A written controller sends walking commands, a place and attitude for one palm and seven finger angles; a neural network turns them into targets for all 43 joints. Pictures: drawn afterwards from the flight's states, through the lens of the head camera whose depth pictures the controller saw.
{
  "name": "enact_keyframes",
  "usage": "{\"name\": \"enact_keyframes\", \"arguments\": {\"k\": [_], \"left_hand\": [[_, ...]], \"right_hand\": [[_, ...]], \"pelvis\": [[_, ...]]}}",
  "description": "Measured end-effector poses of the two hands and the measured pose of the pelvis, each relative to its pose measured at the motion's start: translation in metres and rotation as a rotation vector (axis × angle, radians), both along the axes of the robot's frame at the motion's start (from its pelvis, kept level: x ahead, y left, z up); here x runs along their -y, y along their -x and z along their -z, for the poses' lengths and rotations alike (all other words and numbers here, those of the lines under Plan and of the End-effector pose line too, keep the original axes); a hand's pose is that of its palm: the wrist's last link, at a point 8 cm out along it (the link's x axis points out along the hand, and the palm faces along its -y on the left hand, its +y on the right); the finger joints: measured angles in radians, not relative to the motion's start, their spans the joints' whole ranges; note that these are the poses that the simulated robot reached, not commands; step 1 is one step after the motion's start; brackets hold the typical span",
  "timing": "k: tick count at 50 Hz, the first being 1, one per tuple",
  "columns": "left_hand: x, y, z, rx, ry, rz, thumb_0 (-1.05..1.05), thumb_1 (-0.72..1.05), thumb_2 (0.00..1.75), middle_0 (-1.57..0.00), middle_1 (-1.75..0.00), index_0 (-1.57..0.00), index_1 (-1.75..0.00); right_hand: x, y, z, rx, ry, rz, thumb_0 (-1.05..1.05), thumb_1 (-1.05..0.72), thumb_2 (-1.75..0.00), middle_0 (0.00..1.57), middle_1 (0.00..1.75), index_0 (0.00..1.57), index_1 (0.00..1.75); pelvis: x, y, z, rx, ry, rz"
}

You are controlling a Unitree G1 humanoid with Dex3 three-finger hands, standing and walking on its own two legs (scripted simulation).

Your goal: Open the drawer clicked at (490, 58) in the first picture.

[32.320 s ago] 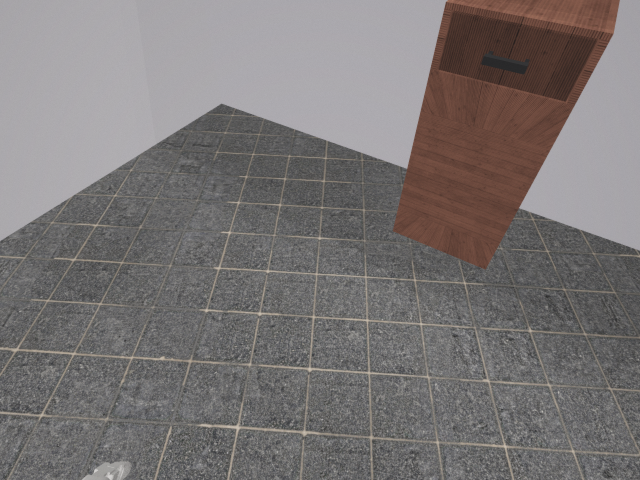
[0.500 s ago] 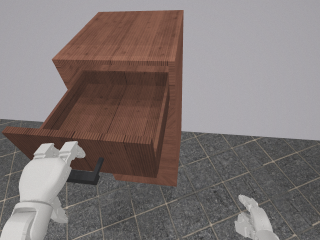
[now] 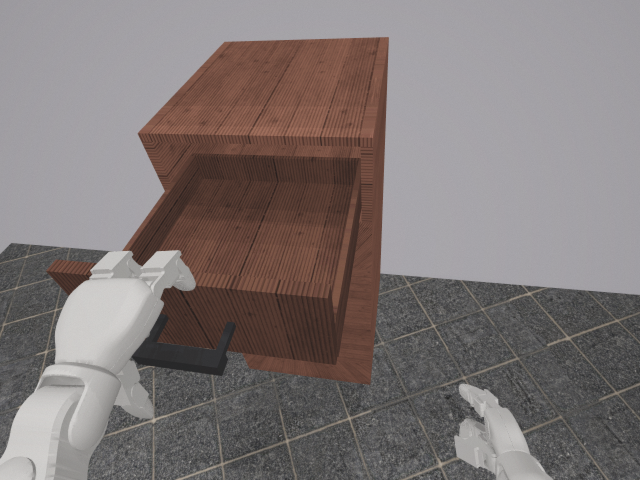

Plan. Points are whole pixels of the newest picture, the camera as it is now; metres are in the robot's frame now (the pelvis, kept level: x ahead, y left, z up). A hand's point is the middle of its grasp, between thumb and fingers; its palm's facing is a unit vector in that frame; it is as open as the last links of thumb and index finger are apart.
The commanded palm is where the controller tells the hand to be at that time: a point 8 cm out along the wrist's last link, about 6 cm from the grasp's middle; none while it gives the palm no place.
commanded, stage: lift the hand off the handle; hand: left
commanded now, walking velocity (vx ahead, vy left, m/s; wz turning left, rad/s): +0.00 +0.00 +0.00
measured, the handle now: (187, 342) +0.25 +0.23 +0.04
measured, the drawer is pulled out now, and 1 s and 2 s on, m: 0.30 0.30 0.30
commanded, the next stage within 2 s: draw the hand back to the body in 0.46 s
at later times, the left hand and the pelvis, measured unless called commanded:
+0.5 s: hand (113, 298) +0.22 +0.24 +0.19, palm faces +0.15 -0.06 -0.99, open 13.9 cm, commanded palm +0.17 +0.23 +0.24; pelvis -0.01 -0.01 +0.00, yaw +0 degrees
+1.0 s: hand (100, 337) +0.19 +0.25 +0.16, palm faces +0.08 -0.09 -0.99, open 13.9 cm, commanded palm +0.15 +0.25 +0.23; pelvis -0.03 -0.02 +0.00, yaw +1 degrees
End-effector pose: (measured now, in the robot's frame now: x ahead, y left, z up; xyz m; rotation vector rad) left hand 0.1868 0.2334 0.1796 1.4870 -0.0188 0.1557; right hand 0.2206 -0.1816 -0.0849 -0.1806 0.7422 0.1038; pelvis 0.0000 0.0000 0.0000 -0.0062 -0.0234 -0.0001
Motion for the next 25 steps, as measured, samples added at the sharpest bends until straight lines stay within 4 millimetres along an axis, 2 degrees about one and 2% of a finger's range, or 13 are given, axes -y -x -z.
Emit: {"name": "enact_keyframes", "arguments": {"k": [5, 11, 18, 22, 25], "left_hand": [[-0.004, -0.006, -0.021, 0.046, -0.01, -0.009, 0.0, -0.49, 0.3, -0.32, -1.21, -0.35, -1.22], [0.0, -0.013, -0.032, 0.018, 0.007, -0.003, -0.01, -0.49, 0.3, -0.32, -1.2, -0.33, -1.2], [0.011, -0.006, -0.049, 0.037, -0.021, 0.063, 0.0, -0.49, 0.3, -0.32, -1.2, -0.32, -1.2], [0.002, -0.002, -0.061, 0.06, -0.044, 0.029, 0.0, -0.49, 0.3, -0.32, -1.2, -0.32, -1.2], [-0.006, 0.0, -0.059, 0.038, -0.018, -0.017, 0.0, -0.49, 0.3, -0.31, -1.2, -0.32, -1.2]], "right_hand": [[-0.001, -0.001, -0.003, 0.004, -0.004, -0.008, 0.01, -0.9, -0.9, 0.2, 0.3, 0.2, 0.3], [0.005, -0.002, -0.008, 0.017, -0.01, 0.0, 0.01, -0.9, -0.9, 0.2, 0.3, 0.2, 0.3], [0.016, 0.0, -0.013, 0.038, -0.001, 0.006, 0.01, -0.91, -0.9, 0.2, 0.3, 0.2, 0.3], [0.02, 0.002, -0.012, 0.032, -0.002, -0.002, 0.01, -0.91, -0.9, 0.2, 0.3, 0.2, 0.3], [0.023, 0.005, -0.01, 0.026, -0.01, -0.003, 0.01, -0.91, -0.9, 0.2, 0.3, 0.2, 0.3]], "pelvis": [[0.0, 0.003, -0.002, 0.012, -0.002, -0.003], [0.002, 0.006, -0.003, 0.021, -0.004, 0.0], [0.006, 0.008, -0.003, 0.028, -0.005, 0.004], [0.01, 0.011, -0.003, 0.032, -0.006, -0.002], [0.012, 0.014, -0.003, 0.032, -0.007, -0.006]]}}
